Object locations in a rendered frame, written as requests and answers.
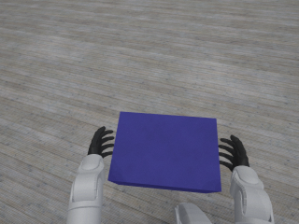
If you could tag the carton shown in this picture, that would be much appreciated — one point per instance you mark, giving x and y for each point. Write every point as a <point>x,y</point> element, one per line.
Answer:
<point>171,152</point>

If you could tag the robot right thigh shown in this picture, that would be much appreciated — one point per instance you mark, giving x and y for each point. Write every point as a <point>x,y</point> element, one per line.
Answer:
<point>189,213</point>

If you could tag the robot left hand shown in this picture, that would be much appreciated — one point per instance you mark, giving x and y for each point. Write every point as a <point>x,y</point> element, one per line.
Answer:
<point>97,142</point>

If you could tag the left robot forearm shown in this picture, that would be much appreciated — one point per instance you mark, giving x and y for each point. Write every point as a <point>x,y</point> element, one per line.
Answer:
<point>86,194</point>

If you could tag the right robot forearm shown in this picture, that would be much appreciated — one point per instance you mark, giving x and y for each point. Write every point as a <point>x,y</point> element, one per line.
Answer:
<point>251,203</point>

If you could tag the robot right hand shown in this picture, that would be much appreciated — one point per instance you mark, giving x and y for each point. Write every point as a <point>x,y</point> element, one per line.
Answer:
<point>238,151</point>

